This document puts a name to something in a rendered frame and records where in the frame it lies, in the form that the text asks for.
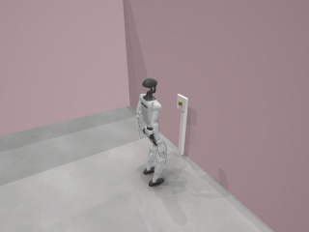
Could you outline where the left robot thigh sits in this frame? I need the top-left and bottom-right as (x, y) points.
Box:
(143, 129), (157, 154)

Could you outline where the robot thigh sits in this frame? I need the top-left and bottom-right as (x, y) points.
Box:
(143, 129), (157, 154)
(152, 135), (168, 163)

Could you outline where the panel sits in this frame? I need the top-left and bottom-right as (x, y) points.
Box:
(177, 94), (188, 156)

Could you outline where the right robot forearm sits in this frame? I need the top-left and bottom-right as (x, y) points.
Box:
(152, 123), (162, 146)

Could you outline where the left robot forearm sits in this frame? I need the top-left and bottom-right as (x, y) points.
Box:
(136, 113), (144, 128)

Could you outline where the robot left upper arm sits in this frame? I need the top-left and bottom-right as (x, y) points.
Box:
(136, 94), (146, 116)

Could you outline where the right robot hand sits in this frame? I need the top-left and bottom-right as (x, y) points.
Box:
(157, 144), (167, 158)

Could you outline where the right robot thigh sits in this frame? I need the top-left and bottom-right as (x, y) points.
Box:
(152, 135), (168, 163)

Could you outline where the robot right upper arm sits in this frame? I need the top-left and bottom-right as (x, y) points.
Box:
(150, 101), (161, 129)

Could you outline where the left robot hand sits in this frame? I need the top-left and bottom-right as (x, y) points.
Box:
(138, 127), (146, 138)

